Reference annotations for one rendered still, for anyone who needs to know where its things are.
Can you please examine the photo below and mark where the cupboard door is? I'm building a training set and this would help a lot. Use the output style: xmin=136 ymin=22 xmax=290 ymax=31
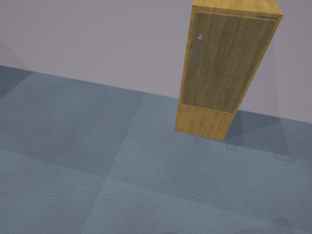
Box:
xmin=181 ymin=11 xmax=276 ymax=113

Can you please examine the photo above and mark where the handle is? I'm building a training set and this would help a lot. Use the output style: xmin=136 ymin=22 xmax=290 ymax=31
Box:
xmin=193 ymin=34 xmax=202 ymax=64

